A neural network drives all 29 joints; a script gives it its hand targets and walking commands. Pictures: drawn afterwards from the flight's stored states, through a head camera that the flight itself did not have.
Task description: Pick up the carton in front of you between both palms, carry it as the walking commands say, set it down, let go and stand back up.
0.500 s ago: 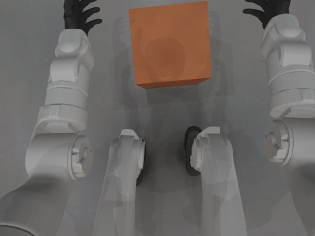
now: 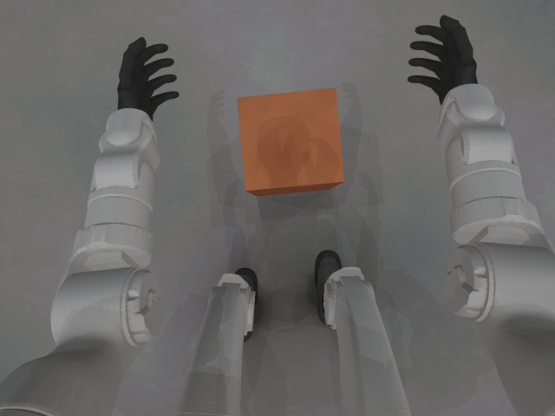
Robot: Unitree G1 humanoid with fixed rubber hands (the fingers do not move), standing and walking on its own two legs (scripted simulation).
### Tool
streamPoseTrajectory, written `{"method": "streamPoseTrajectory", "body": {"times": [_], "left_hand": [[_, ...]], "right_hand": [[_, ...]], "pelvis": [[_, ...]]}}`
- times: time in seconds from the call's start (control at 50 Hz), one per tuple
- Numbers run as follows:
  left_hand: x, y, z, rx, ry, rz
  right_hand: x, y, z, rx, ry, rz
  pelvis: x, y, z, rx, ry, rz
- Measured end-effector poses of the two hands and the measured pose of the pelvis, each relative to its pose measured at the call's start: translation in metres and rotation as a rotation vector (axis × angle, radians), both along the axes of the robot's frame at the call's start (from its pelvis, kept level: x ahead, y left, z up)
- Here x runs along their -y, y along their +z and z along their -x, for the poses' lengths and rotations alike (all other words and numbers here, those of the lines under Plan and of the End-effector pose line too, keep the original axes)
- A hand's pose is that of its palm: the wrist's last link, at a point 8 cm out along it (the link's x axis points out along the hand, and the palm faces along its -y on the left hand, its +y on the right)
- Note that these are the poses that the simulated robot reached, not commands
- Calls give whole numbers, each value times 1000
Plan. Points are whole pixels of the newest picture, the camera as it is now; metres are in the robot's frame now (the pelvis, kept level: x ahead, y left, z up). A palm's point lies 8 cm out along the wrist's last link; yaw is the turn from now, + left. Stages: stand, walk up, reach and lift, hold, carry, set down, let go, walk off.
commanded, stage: let go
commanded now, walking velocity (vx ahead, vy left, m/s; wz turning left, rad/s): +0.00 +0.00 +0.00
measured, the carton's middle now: (289, 150) +0.50 -0.01 -0.51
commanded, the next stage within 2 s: stand in 1.22 s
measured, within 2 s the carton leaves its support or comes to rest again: neither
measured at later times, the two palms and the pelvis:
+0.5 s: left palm (43, 221) +0.35 +0.23 +0.02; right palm (531, 209) +0.35 -0.23 +0.01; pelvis +0.07 +0.01 +0.11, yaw -2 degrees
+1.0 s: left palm out of the picture +0.26 +0.24 +0.08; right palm out of the picture +0.23 -0.22 +0.08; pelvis +0.09 +0.01 +0.14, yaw -2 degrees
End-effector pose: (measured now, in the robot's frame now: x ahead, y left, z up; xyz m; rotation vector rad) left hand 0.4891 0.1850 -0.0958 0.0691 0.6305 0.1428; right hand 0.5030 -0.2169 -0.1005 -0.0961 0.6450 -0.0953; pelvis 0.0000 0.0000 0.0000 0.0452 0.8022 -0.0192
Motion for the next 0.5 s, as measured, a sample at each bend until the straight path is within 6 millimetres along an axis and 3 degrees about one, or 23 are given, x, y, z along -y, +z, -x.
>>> {"method": "streamPoseTrajectory", "body": {"times": [0.08,0.18,0.5], "left_hand": [[-1,12,14,-35,-48,-36],[-10,31,49,-102,-106,-77],[-41,115,142,-142,-114,-68]], "right_hand": [[4,12,19,-33,4,44],[9,29,59,-83,-2,74],[10,110,157,-113,7,57]], "pelvis": [[0,19,-8,25,-2,5],[-1,46,-23,91,-6,13],[-8,107,-68,367,-7,41]]}}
